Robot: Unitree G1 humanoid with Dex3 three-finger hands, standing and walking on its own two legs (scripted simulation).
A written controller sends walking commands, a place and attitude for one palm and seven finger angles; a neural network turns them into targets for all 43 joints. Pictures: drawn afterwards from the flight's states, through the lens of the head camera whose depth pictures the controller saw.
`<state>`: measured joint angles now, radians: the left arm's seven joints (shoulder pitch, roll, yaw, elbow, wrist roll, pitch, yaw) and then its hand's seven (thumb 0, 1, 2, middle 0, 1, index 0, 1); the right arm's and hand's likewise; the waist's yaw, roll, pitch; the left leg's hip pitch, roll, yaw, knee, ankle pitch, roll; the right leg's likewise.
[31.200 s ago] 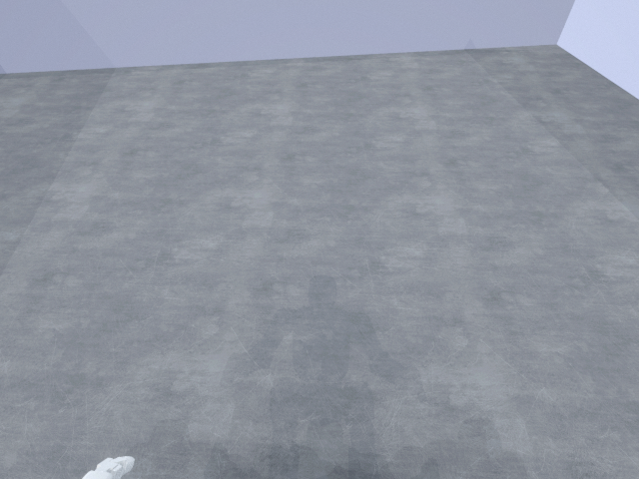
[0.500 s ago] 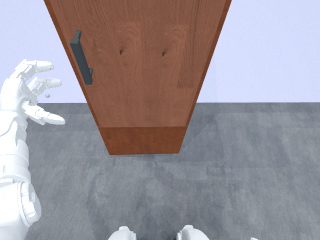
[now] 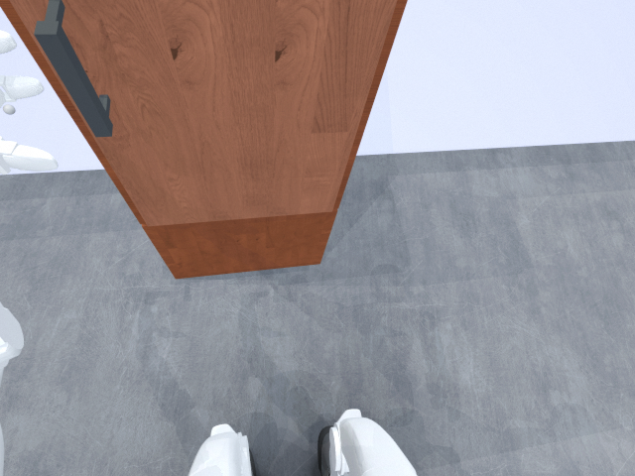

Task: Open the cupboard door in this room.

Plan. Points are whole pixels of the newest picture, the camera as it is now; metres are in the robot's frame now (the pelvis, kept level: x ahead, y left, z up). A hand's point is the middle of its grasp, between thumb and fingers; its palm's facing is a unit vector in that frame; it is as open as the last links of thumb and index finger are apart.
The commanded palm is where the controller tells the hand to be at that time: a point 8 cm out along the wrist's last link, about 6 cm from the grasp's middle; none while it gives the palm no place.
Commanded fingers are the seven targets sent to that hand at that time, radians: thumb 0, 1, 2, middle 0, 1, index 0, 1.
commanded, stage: move the hooked fingers beside the handle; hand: left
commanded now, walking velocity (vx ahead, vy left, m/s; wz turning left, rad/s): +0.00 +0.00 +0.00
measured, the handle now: (81, 74) +0.57 +0.22 +0.10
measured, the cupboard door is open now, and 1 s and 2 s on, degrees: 0 0 0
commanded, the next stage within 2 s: slide the fingers in behind the handle in 1.10 s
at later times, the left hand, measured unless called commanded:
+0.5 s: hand out of the picture +0.51 +0.30 +0.10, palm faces +0.04 -1.00 +0.00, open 14.0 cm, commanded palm +0.49 +0.33 +0.09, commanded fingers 0.00 -0.50 0.30 -0.30 -1.20 -0.30 -1.20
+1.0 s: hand (14, 109) +0.52 +0.28 +0.10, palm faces +0.03 -1.00 +0.00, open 14.0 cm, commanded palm +0.51 +0.32 +0.09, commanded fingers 0.00 -0.50 0.30 -0.30 -1.20 -0.30 -1.20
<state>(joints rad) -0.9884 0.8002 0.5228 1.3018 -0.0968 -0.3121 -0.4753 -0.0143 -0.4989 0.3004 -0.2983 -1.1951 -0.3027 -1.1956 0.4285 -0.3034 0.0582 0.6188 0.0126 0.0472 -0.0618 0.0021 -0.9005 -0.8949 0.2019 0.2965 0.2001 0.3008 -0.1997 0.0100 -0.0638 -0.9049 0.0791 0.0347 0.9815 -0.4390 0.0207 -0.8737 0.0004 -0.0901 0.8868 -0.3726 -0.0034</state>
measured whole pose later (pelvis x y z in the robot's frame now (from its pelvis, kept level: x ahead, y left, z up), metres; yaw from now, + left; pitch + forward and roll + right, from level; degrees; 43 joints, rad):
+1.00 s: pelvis +0.00 +0.01 +0.00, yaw +0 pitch +22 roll -4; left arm -1.01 0.79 0.51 1.30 -0.09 -0.31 -0.45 -0.01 -0.50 0.30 -0.30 -1.20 -0.30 -1.20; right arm 0.42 -0.29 0.07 0.60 0.00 0.09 -0.05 0.00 -0.90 -0.89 0.20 0.30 0.20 0.30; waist -0.21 0.02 -0.07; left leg -0.94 0.08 0.03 1.01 -0.46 0.03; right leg -0.89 0.00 -0.09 0.89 -0.38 0.01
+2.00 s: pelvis +0.01 +0.00 +0.00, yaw +0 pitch +21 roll -3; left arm -0.95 0.60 0.46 1.21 -0.07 -0.37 -0.28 -0.01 -0.50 0.30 -0.30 -1.20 -0.30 -1.20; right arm 0.40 -0.27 0.05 0.60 -0.01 0.08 -0.01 0.00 -0.90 -0.89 0.20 0.30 0.20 0.30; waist -0.19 0.03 -0.08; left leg -0.90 0.08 0.04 1.00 -0.46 0.02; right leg -0.87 0.00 -0.08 0.91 -0.39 0.00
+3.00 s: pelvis +0.01 +0.00 +0.00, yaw +0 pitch +21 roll -3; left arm -0.95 0.54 0.40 1.20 -0.09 -0.38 -0.24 -0.01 -0.47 0.31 -0.30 -1.21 -0.31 -1.21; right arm 0.42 -0.27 0.03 0.63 -0.02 0.07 0.00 0.00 -0.90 -0.90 0.20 0.30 0.20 0.30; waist -0.18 0.03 -0.10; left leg -0.90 0.07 0.03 1.00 -0.46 0.02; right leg -0.87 0.00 -0.08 0.91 -0.40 0.00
